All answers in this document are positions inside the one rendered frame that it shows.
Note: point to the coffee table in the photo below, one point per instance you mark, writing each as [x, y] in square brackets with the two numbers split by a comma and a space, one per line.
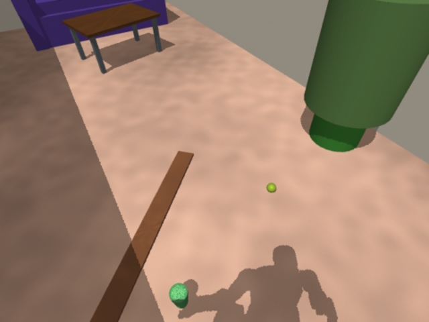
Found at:
[108, 20]

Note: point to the sofa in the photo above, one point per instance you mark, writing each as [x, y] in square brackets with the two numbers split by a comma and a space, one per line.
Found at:
[42, 19]

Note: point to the potted plant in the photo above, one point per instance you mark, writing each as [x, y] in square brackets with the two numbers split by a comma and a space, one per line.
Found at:
[367, 56]

